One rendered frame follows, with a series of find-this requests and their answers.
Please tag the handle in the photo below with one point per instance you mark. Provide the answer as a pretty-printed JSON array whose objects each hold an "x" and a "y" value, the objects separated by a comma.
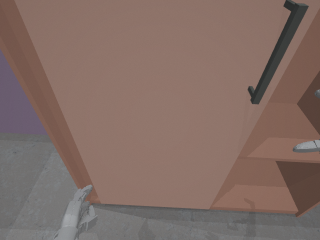
[{"x": 298, "y": 11}]

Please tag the robot right hand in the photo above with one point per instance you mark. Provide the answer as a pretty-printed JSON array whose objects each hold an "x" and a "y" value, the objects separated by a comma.
[{"x": 309, "y": 146}]

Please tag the robot left hand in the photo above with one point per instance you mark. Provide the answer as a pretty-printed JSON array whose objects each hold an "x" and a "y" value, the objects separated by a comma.
[{"x": 73, "y": 214}]

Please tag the wardrobe door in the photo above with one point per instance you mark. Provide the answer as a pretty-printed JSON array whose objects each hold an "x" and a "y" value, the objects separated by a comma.
[
  {"x": 155, "y": 92},
  {"x": 17, "y": 24}
]

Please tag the left robot forearm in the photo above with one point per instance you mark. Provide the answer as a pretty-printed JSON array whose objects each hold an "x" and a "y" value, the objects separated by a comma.
[{"x": 67, "y": 233}]

